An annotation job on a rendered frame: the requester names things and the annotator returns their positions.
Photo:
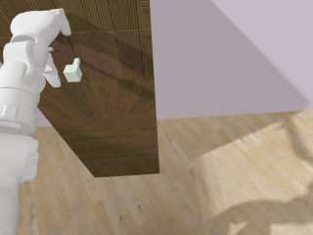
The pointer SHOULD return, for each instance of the handle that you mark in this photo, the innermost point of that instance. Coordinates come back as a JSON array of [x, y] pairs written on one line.
[[73, 72]]

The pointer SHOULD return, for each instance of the robot left hand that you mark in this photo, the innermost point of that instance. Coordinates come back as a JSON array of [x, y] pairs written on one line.
[[47, 25]]

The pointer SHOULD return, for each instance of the robot left forearm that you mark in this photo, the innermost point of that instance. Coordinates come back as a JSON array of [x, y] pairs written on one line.
[[21, 81]]

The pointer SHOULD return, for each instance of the left robot upper arm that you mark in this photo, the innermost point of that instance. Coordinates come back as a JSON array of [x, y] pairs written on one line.
[[18, 163]]

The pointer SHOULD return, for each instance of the drawer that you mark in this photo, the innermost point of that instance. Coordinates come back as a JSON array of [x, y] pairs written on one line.
[[103, 54]]

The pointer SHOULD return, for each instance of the cabinet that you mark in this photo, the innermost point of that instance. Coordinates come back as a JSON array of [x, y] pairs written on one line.
[[110, 124]]

